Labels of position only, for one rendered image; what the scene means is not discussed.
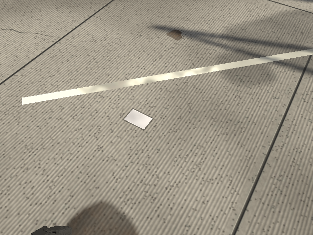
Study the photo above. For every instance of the robot left hand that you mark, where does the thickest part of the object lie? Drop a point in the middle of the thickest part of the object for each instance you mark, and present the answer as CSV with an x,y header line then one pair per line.
x,y
55,230

